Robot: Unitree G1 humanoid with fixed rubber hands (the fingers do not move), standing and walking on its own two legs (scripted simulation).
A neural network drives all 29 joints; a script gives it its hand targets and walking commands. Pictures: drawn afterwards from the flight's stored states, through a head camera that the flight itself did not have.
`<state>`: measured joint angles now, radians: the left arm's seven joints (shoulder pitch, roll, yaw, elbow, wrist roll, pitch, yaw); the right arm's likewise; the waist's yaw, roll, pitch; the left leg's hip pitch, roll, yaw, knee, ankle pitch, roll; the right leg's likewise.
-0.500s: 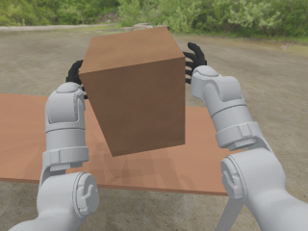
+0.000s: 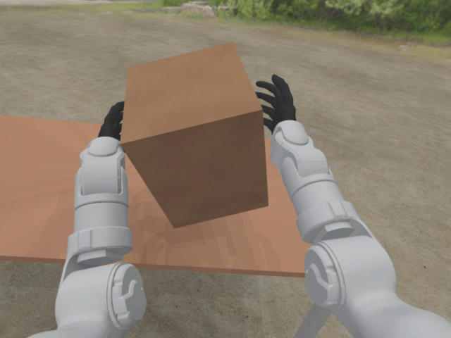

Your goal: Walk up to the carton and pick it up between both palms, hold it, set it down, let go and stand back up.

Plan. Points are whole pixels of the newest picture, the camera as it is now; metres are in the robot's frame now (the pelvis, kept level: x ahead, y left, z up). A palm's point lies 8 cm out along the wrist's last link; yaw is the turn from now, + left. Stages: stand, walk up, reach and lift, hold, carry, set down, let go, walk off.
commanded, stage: set down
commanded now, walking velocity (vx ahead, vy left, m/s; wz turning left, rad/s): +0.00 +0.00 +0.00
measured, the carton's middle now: (201, 140) +0.45 +0.01 +0.20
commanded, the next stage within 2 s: none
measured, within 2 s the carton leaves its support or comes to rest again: neither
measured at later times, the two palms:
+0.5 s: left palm (106, 147) +0.39 +0.17 +0.22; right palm (276, 135) +0.39 -0.11 +0.25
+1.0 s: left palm (114, 156) +0.40 +0.17 +0.19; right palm (274, 141) +0.40 -0.12 +0.23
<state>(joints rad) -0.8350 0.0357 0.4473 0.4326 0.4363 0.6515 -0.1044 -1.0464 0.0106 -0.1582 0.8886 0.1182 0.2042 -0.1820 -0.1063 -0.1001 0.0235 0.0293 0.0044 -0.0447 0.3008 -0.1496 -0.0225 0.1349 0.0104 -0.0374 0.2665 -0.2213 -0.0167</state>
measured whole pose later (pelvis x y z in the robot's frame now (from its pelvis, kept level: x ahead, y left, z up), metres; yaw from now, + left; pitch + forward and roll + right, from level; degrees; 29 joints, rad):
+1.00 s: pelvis +0.00 +0.00 +0.00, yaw -2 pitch -7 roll +0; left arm -0.89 -0.01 0.50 0.69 0.42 0.45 0.00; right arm -1.03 0.02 -0.40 1.08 -0.13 0.01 -0.10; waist -0.02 -0.08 0.00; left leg -0.02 0.01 0.03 0.27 -0.13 -0.01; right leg 0.06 0.00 -0.05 0.27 -0.21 -0.01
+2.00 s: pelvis +0.02 +0.01 +0.00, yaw -4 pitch +0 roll +0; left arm -0.91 -0.02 0.56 0.82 0.41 0.28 0.03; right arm -0.98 0.05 -0.59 1.06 -0.31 -0.02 -0.02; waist 0.04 -0.07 -0.04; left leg -0.14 0.03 0.08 0.29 -0.15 -0.01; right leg -0.08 0.00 -0.05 0.29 -0.22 -0.01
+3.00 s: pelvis +0.02 +0.01 +0.00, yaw -5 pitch +7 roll +0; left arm -0.93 -0.06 0.69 0.89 0.48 0.16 0.03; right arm -0.98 0.10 -0.78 0.99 -0.52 -0.04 0.03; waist 0.08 -0.06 -0.07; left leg -0.26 0.03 0.12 0.28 -0.14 0.00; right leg -0.21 -0.01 -0.05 0.29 -0.20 0.00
